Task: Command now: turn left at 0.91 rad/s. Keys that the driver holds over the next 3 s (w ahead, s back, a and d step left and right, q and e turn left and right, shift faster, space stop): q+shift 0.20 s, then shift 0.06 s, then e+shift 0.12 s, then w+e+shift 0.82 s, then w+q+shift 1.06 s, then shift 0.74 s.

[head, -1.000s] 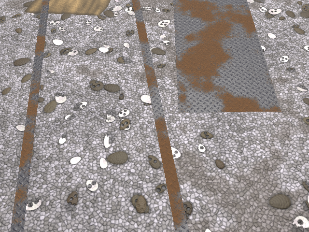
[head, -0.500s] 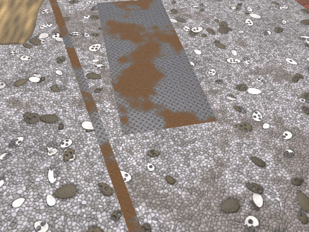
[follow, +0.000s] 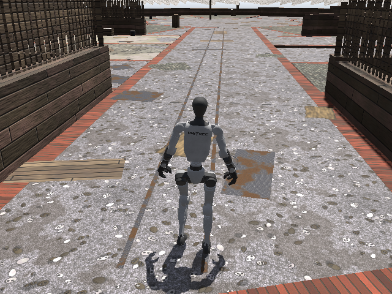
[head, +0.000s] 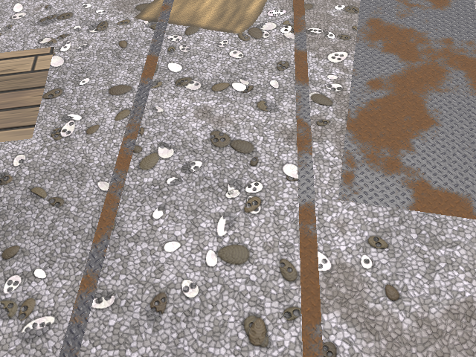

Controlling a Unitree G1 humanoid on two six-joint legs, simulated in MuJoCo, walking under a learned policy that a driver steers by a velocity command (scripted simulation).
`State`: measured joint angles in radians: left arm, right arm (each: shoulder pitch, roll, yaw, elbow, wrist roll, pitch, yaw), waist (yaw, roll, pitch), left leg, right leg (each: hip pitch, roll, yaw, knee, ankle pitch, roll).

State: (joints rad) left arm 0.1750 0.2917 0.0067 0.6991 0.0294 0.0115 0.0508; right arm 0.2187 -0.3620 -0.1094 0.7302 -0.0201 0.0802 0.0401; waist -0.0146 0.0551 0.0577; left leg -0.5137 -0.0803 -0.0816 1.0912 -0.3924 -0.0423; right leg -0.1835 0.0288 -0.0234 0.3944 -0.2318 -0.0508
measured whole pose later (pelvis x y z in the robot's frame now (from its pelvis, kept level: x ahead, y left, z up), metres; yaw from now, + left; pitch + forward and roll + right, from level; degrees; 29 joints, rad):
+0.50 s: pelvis +0.02 +0.05 +0.00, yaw +12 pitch -1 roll -1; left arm 0.35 0.29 0.05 0.83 0.02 0.06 -0.04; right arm 0.15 -0.21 0.00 0.70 -0.03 0.02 -0.01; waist 0.05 -0.04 0.03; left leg -0.13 -0.01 0.11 0.38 -0.25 0.06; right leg -0.40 -0.02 0.01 1.01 -0.36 -0.01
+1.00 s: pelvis +0.27 -0.03 -0.06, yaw -11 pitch +1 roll +1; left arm 0.08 0.29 0.06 0.69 0.00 0.00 -0.06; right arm 0.45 -0.26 -0.05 0.93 -0.03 -0.04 0.00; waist 0.00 0.00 0.03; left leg 0.20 0.18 0.37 0.69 -0.40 -0.06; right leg -0.58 0.03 -0.15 0.79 -0.25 -0.21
